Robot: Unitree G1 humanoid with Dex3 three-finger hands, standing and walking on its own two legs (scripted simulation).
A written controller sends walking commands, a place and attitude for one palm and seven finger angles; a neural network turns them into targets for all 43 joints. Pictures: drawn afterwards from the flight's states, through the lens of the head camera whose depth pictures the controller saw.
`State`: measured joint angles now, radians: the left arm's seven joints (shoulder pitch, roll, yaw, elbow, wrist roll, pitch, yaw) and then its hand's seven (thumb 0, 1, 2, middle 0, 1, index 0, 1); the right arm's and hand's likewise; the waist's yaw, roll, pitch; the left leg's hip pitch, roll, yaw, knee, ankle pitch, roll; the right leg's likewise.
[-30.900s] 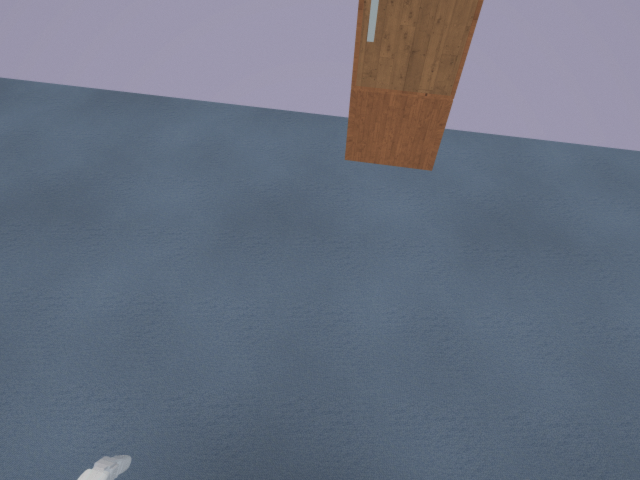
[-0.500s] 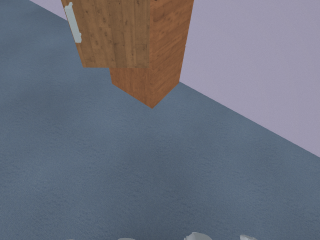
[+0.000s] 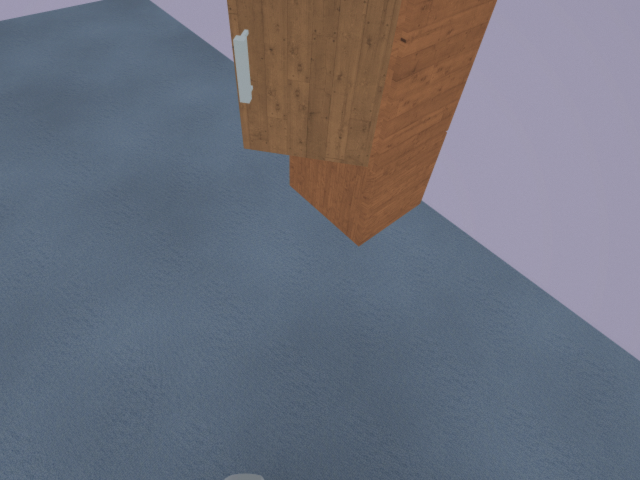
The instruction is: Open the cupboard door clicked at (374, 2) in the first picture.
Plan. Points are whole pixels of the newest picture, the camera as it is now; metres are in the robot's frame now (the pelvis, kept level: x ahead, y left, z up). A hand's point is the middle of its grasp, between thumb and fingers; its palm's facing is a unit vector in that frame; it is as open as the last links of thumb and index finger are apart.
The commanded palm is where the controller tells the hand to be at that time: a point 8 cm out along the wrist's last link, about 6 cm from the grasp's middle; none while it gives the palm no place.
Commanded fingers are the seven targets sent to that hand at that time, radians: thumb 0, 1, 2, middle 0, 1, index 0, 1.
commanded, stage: take the last steps up to it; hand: left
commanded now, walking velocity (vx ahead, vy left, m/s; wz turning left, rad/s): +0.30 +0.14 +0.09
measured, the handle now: (245, 66) +1.05 +0.31 -0.05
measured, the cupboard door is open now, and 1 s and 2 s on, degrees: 40 40 40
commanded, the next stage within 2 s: come to a stop and stand still in 1.24 s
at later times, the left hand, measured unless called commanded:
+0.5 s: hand (205, 371) +0.28 +0.21 -0.16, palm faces -0.04 -0.98 -0.21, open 7.4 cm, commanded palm none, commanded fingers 0.00 0.90 0.90 -0.20 -0.30 -0.20 -0.30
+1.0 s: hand (168, 385) +0.26 +0.27 -0.19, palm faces +0.11 -0.98 -0.16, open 7.4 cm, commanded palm none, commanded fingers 0.00 0.90 0.90 -0.20 -0.30 -0.20 -0.30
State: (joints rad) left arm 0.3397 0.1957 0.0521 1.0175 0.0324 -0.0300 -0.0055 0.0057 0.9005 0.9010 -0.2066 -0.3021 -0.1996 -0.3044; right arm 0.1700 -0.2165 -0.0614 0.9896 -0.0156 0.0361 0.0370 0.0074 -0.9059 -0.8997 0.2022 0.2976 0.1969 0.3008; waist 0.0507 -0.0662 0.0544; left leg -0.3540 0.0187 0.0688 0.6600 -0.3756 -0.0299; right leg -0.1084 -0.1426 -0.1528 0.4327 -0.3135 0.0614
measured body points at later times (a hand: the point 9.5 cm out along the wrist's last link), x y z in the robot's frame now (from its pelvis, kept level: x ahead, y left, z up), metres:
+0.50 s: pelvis +0.15 +0.03 -0.01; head +0.17 +0.02 +0.44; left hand +0.28 +0.26 -0.14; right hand +0.06 -0.18 -0.17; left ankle +0.04 +0.12 -0.74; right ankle +0.22 -0.06 -0.74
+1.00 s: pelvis +0.33 +0.10 -0.01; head +0.36 +0.12 +0.43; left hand +0.26 +0.32 -0.18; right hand +0.45 -0.13 -0.14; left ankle +0.40 +0.20 -0.74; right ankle +0.23 -0.04 -0.70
